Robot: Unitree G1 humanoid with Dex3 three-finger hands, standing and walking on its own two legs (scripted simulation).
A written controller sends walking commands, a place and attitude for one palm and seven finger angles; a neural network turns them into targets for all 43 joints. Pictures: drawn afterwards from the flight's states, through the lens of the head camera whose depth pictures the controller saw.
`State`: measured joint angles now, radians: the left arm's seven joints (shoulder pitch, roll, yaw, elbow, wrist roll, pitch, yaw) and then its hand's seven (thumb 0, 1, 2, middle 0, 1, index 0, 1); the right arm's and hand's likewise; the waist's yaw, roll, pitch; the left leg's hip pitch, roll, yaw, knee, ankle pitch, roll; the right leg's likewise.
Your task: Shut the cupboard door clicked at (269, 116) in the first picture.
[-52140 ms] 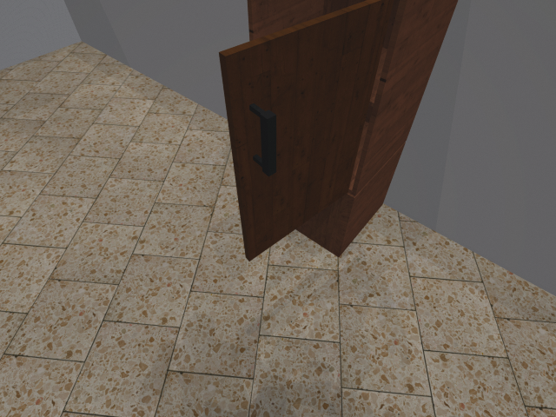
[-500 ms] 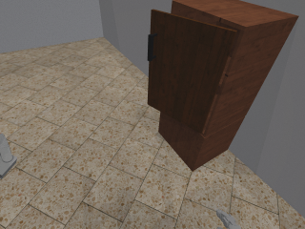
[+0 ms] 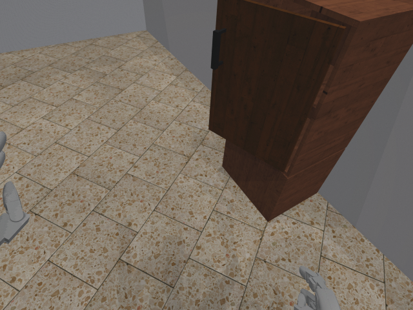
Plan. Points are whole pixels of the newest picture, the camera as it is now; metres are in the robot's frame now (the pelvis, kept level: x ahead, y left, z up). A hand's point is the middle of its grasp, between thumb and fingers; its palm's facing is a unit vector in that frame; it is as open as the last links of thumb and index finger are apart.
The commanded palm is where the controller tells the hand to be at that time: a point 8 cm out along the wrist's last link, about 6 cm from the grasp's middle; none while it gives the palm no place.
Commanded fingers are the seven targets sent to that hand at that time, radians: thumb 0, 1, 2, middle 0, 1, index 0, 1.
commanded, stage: stop stepping back and stand still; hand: left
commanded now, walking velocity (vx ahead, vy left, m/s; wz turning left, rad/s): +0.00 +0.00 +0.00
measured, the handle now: (218, 49) +0.95 +0.00 +0.08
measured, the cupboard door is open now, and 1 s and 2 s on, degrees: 19 19 19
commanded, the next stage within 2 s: let the arm hang, fingers relaxed in 0.04 s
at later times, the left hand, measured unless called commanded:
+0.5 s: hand out of the picture +0.03 +0.18 -0.17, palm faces +0.02 -0.99 -0.17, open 7.0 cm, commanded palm none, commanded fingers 0.00 0.90 0.90 -0.20 -0.30 -0.20 -0.30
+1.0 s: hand out of the picture -0.03 +0.18 -0.17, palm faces +0.01 -0.98 -0.19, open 7.4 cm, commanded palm none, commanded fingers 0.00 0.90 0.90 -0.20 -0.30 -0.20 -0.30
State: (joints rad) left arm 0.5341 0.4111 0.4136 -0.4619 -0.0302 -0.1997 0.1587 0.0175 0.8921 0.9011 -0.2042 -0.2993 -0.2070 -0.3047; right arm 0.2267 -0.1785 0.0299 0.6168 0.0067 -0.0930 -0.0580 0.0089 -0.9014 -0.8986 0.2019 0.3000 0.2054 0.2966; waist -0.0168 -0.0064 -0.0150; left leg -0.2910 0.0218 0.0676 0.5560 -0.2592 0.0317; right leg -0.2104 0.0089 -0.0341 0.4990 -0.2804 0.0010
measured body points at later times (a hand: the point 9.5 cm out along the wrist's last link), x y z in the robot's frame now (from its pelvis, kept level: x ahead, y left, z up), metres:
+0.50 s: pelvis -0.01 +0.00 +0.00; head +0.01 +0.03 +0.45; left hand +0.03 +0.24 -0.16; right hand +0.04 -0.26 -0.12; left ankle +0.02 +0.09 -0.73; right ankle -0.01 -0.12 -0.73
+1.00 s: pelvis -0.01 +0.01 +0.01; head -0.02 +0.01 +0.46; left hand -0.03 +0.23 -0.15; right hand -0.03 -0.20 -0.16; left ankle +0.02 +0.09 -0.73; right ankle -0.01 -0.12 -0.73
